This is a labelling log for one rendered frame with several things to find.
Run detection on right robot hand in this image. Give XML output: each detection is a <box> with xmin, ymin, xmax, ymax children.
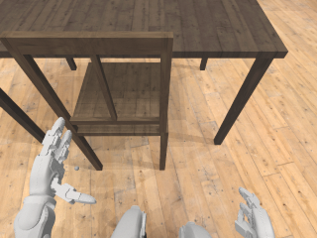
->
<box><xmin>235</xmin><ymin>186</ymin><xmax>275</xmax><ymax>238</ymax></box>

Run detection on left robot forearm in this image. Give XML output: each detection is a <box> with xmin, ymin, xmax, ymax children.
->
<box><xmin>13</xmin><ymin>194</ymin><xmax>56</xmax><ymax>238</ymax></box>

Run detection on chair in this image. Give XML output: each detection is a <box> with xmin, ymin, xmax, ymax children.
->
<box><xmin>0</xmin><ymin>31</ymin><xmax>173</xmax><ymax>171</ymax></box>

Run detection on table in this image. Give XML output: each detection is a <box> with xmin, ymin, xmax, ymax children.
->
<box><xmin>0</xmin><ymin>0</ymin><xmax>288</xmax><ymax>146</ymax></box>

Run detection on right robot thigh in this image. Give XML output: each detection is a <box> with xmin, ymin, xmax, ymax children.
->
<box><xmin>178</xmin><ymin>224</ymin><xmax>212</xmax><ymax>238</ymax></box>

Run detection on robot right shin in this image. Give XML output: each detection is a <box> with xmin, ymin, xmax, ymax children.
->
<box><xmin>185</xmin><ymin>221</ymin><xmax>195</xmax><ymax>225</ymax></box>

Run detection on left robot hand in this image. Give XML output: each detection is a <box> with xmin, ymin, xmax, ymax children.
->
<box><xmin>29</xmin><ymin>117</ymin><xmax>97</xmax><ymax>205</ymax></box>

